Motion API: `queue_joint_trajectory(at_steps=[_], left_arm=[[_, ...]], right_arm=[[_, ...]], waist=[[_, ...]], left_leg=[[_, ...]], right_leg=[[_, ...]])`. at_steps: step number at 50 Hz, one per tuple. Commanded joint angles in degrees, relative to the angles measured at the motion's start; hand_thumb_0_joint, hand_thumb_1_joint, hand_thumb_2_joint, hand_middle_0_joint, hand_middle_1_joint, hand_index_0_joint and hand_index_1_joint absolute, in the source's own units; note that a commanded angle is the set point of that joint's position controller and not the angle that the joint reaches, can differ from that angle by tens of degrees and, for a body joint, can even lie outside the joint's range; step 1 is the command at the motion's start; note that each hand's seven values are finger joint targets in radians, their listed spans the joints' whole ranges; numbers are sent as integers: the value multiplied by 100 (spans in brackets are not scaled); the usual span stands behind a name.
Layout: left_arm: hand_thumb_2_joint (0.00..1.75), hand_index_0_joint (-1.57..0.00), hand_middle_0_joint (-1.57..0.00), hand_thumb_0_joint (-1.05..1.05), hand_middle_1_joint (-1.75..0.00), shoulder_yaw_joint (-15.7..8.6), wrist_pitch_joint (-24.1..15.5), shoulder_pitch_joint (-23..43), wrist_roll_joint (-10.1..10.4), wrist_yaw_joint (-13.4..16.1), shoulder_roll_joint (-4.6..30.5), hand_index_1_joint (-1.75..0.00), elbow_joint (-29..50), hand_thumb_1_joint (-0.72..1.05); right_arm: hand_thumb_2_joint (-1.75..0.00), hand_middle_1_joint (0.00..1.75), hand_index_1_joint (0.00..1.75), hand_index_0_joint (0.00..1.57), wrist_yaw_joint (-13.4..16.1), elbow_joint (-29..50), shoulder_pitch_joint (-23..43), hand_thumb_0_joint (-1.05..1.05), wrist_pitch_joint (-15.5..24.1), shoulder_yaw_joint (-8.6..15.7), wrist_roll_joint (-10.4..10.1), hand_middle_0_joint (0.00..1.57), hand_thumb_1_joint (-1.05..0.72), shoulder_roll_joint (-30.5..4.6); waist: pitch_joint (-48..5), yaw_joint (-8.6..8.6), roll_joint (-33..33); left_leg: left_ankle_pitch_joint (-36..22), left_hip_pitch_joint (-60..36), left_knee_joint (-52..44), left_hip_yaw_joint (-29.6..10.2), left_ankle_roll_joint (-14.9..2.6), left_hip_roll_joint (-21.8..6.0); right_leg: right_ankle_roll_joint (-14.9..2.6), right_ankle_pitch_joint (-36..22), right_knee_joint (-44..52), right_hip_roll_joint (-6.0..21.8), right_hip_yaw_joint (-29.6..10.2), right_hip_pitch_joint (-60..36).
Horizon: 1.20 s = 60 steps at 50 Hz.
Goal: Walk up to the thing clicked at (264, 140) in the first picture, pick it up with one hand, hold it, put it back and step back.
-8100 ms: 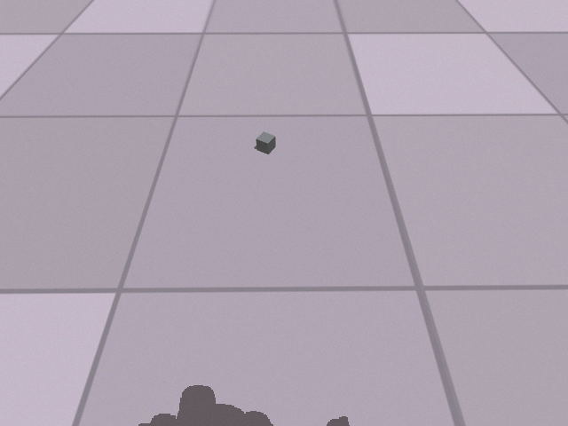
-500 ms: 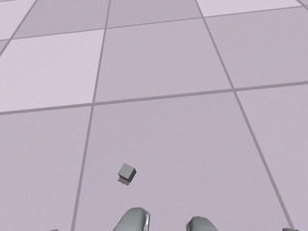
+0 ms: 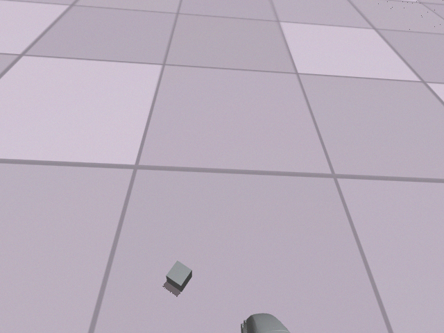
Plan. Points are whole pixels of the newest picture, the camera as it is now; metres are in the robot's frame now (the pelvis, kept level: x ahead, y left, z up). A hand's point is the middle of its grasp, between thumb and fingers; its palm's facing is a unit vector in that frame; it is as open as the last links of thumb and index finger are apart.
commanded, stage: walk up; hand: left
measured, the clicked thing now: (179, 276) +0.48 +0.12 -0.72
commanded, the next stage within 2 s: none
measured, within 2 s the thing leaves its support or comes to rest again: neither
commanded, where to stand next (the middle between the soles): +0.06 -0.05 m, yaw -1 degrees
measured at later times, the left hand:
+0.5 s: hand out of the picture +0.13 +0.21 -0.14, palm faces -0.08 -0.91 -0.41, open 7.4 cm
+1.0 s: hand out of the picture +0.03 +0.27 -0.15, palm faces -0.06 -0.91 -0.42, open 7.4 cm
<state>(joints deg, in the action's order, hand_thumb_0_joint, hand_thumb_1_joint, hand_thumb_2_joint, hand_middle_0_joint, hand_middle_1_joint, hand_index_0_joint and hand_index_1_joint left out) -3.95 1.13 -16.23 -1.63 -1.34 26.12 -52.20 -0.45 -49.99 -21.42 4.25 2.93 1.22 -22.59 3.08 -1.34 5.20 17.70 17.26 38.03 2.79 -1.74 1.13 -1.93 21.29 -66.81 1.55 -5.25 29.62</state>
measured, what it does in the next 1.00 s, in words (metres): steps on the spot: right foot, then left foot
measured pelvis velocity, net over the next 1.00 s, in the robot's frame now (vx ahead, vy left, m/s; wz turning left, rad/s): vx -0.04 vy -0.02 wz -0.03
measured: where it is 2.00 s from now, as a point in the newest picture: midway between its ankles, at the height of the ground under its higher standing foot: outside the picture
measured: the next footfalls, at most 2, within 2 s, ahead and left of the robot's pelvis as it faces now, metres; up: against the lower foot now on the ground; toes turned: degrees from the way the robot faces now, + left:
right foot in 0.32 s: +0.07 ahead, -0.17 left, +0.00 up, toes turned -1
left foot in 0.66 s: +0.03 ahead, +0.05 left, +0.00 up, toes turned +2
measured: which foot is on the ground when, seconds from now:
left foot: down 0.00-0.36, up 0.38-0.64, down 0.66-1.00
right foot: up 0.00-0.30, down 0.32-0.76, up 0.78-1.00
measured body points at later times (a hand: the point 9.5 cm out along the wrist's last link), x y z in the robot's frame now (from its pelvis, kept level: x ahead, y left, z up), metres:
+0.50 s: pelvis +0.00 -0.05 +0.00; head +0.06 -0.07 +0.44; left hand +0.13 +0.25 -0.11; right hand +0.09 -0.36 -0.13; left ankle -0.01 +0.08 -0.67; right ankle +0.03 -0.17 -0.72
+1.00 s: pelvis -0.04 -0.02 +0.00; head +0.01 -0.01 +0.45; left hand +0.03 +0.31 -0.12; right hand +0.06 -0.33 -0.11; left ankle -0.01 +0.05 -0.72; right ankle -0.06 -0.15 -0.69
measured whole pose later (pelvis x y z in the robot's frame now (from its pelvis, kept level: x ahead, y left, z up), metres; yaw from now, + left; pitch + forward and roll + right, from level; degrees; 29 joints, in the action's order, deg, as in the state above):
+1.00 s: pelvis -0.04 -0.02 +0.00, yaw -1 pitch -2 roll +0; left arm -2.8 1.5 -11.1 -0.8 1.3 24.5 -53.1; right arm -0.4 -48.6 -8.8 0.0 2.7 1.4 -21.0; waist 8.9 0.4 1.2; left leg 17.4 17.7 36.5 4.9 -5.2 2.4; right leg -1.2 28.4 -52.9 -1.1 -3.6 21.0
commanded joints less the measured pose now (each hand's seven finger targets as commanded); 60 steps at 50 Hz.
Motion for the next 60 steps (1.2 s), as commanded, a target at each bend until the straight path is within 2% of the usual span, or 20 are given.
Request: queue_joint_trajectory(at_steps=[1, 6, 11, 16, 17, 19, 20, 24, 29, 31, 34, 35, 36, 37, 39, 43, 47, 50, 55, 60], left_arm=[[90, -20, -20, 0, -30, -514, 245, -307, -96, -94, 1277, -30, 533, 90], [90, -20, -20, 0, -30, -365, 345, 22, 194, 93, 754, -30, 763, 90], [90, -20, -20, 0, -30, -159, 39, 300, 388, 378, 853, -30, 577, 90], [90, -20, -20, 0, -30, -240, -66, 186, 60, 267, 748, -30, 337, 90], [90, -20, -20, 0, -30, -394, -60, 287, -94, 244, 1138, -30, 436, 90], [90, -20, -20, 0, -30, -521, 102, 714, -160, 157, 1523, -30, 918, 90], [90, -20, -20, 0, -30, -477, 143, 818, -158, 119, 1409, -30, 996, 90], [90, -20, -20, 0, -30, -354, 107, 806, -70, 145, 803, -30, 978, 90], [90, -20, -20, 0, -30, -433, -231, 125, -11, 143, 1208, -30, 765, 90], [90, -20, -20, 0, -30, -486, -303, 43, 16, 182, 1443, -30, 714, 90], [90, -20, -20, 0, -30, -365, -369, 380, 33, 254, 1312, -30, 737, 90], [90, -20, -20, 0, -30, -194, -303, 957, 203, 388, 1043, -30, 698, 90], [90, -20, -20, 0, -30, -179, -315, 976, 270, 420, 871, -30, 769, 90], [90, -20, -20, 0, -30, -198, -310, 1004, 306, 489, 910, -30, 754, 90], [90, -20, -20, 0, -30, -159, -242, 842, 328, 554, 790, -30, 651, 90], [90, -20, -20, 0, -30, -132, -100, 626, 290, 513, 706, -30, 459, 90], [90, -20, -20, 0, -30, -102, -128, 514, 90, 276, 735, -30, 332, 90], [90, -20, -20, 0, -30, -189, -222, 640, -69, 162, 976, -30, 424, 90], [90, -20, -20, 0, -30, -267, -453, 584, -61, 47, 1127, -30, 329, 90], [90, -20, -20, 0, -30, -284, -665, -921, 124, 344, 942, -30, -201, 90]], right_arm=[[-90, 30, 30, 20, 533, 185, -236, 0, 222, 607, -87, 20, -90, -1982], [-90, 30, 30, 20, 599, 472, 255, 0, 104, 447, 22, 20, -90, -1545], [-90, 30, 30, 20, 334, 765, 885, 0, -352, 369, 68, 20, -90, -1250], [-90, 30, 30, 20, 300, 551, 625, 0, -472, 359, -184, 20, -90, -1495], [-90, 30, 30, 20, 332, 518, 287, 0, -440, 272, -246, 20, -90, -1287], [-90, 30, 30, 20, 596, 544, 474, 0, -399, 251, -296, 20, -90, -1164], [-90, 30, 30, 20, 669, 404, 617, 0, -367, 274, -248, 20, -90, -1270], [-90, 30, 30, 20, 523, 128, 587, 0, -275, 218, -251, 20, -90, -1242], [-90, 30, 30, 20, 145, 233, 890, 0, -176, 225, 73, 20, -90, -1274], [-90, 30, 30, 20, -5, 351, 873, 0, -189, 264, 186, 20, -90, -1248], [-90, 30, 30, 20, -161, 269, 513, 0, -204, 376, 277, 20, -90, -1153], [-90, 30, 30, 20, -121, 289, 1059, 0, -342, 395, 235, 20, -90, -1277], [-90, 30, 30, 20, -104, 455, 1192, 0, -399, 396, 126, 20, -90, -1439], [-90, 30, 30, 20, -105, 451, 1310, 0, -434, 417, 9, 20, -90, -1537], [-90, 30, 30, 20, -38, 429, 1112, 0, -439, 419, 37, 20, -90, -1377], [-90, 30, 30, 20, 124, 493, 1090, 0, -509, 445, 13, 20, -90, -1348], [-90, 30, 30, 20, 149, 411, 811, 0, -295, 427, -13, 20, -90, -1405], [-90, 30, 30, 20, 47, 319, 307, 0, -233, 626, 63, 20, -90, -1864], [-90, 30, 30, 20, -124, 411, 306, 0, -122, 583, 119, 20, -90, -1754], [-90, 30, 30, 20, -314, 866, 1478, 0, -441, 414, 226, 20, -90, -1246]], waist=[[564, 280, -616], [72, 248, -1767], [-501, 13, -2430], [-1193, 230, -1000], [-1307, 207, -104], [-992, 468, 1780], [-621, 457, 1761], [-654, 365, 864], [-633, 558, 298], [-339, 410, 34], [-193, -42, -355], [601, -10, -558], [379, 73, -1248], [256, 131, -1396], [44, -17, -1412], [-520, 8, -1049], [-1012, -145, -735], [-667, -356, -1083], [524, -327, -1108], [360, 451, -1418]], left_leg=[[-868, -159, -1683, -2069, -483, -1793], [-4834, -246, -1015, -876, -618, -1404], [-4435, -1101, -395, -363, -1065, -1117], [-2937, -959, 1072, -618, -696, -1119], [-1900, -100, 1492, -699, -444, -984], [2401, 1389, 2740, -149, -78, 177], [2531, 920, 2746, -483, -18, -18], [1155, 1017, 2472, -259, 43, 146], [1529, 1499, 875, -444, -20, -186], [1449, 1310, 290, -646, -137, -339], [435, -437, -553, -555, -412, -191], [-1348, -365, -664, -1003, -281, -519], [-2574, -90, -1002, -1801, -545, -1085], [-3587, 122, -1104, -1837, -1008, -1516], [-5546, -490, -956, -1862, -1438, -1802], [-4323, -1001, -868, -1494, -1069, -1583], [48, -1844, -1396, -1891, -839, -1486], [2137, -2187, -1961, -2911, -1269, -2014], [2362, -1222, -2593, -2862, -1136, -1931], [910, 879, -1374, -677, -660, -798]], right_leg=[[232, -417, -112, 284, -719, 883], [304, -187, -557, -474, -726, 444], [403, 223, 1241, -173, 305, -11], [117, -1350, 4265, -264, 585, -1656], [-130, -2617, 3760, 197, -121, -2377], [-1739, -4678, 3687, 1674, -1912, -2295], [-1748, -4461, 3832, 1707, -1928, -1482], [-1231, -3177, 3537, 813, -929, -1854], [-1398, 1227, 4357, 1512, -2215, -2580], [-1389, 1380, 4369, 1823, -2369, -2192], [-810, 1286, 4105, 1420, -1239, -503], [-347, -2157, 3485, 1146, -910, 114], [-35, -2343, 2610, 378, -90, -214], [80, -1395, 1836, -130, 672, -694], [109, 1275, 985, -402, 517, -566], [37, 1023, 108, -438, 40, -244], [113, 538, 1607, -90, -20, -132], [100, 1172, 1730, -61, 87, 453], [16, 977, 1999, 104, 224, 573], [117, -1057, 3651, -73, 940, -2170]])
